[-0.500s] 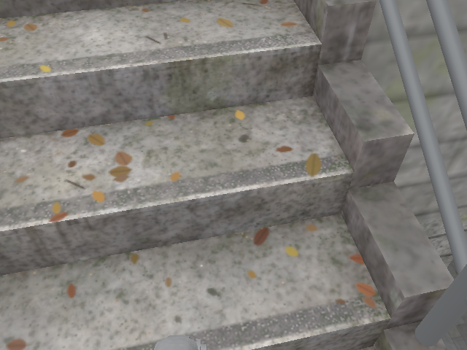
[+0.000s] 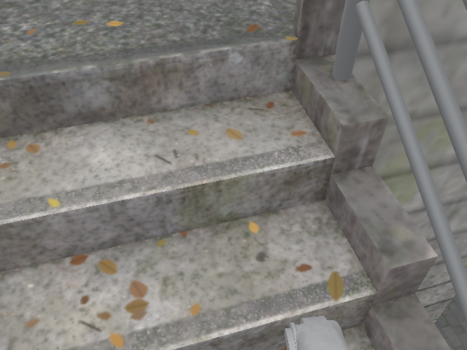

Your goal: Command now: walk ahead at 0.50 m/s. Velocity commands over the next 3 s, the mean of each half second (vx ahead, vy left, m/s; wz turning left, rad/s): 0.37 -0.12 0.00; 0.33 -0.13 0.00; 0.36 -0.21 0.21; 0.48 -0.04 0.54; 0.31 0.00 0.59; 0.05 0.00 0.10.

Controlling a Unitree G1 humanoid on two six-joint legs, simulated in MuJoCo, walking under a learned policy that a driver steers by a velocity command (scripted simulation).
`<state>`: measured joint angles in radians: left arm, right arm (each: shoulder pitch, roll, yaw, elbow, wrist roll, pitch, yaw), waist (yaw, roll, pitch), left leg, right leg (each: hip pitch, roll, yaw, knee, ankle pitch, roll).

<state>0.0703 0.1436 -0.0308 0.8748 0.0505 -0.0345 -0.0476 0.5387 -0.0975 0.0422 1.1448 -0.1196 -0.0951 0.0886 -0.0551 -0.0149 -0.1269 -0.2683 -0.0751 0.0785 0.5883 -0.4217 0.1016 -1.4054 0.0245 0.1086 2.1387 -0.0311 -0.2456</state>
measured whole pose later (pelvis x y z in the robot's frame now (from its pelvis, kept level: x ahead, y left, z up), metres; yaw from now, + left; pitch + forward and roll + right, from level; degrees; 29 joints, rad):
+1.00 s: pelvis +0.45 +0.03 +0.30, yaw +1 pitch +2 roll +1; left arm 0.15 0.14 0.03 0.64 0.02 -0.03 0.08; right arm 0.33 -0.16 -0.05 0.99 -0.05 -0.07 -0.06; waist 0.00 -0.06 0.03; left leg -0.48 0.00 0.13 0.79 -0.34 0.07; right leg -0.97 0.12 0.18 1.92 -0.20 -0.06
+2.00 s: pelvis +0.85 +0.11 +0.46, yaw +23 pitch +7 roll +3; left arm 0.15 0.26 0.03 0.84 0.12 -0.03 -0.11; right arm 0.47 -0.22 0.02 1.04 -0.04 -0.07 0.08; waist -0.03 -0.01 -0.15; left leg -0.53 -0.14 0.00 0.83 -0.41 0.09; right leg -0.89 0.00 0.12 2.09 -0.12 -0.20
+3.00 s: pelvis +1.15 +0.26 +0.65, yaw +42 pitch +3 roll +1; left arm 0.19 0.19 0.00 0.77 0.01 0.03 0.03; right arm 0.17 -0.18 -0.02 0.73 0.00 -0.01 -0.04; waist 0.00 0.00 -0.05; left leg -0.44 0.03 0.10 0.65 -0.26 0.02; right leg -0.40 -0.05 0.01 0.68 -0.33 0.01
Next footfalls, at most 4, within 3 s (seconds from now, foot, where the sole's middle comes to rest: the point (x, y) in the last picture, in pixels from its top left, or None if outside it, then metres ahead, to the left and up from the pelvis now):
0.22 right None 0.32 -0.08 -0.60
0.72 left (178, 303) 0.53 0.12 -0.44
1.26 right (274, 276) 0.59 -0.10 -0.44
1.84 left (142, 152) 0.86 0.21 -0.27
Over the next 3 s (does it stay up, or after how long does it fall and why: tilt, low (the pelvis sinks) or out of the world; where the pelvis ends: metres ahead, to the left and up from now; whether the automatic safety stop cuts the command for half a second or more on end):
stays up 1.15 0.26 0.65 its command is cut before an obstacle after 0.2 s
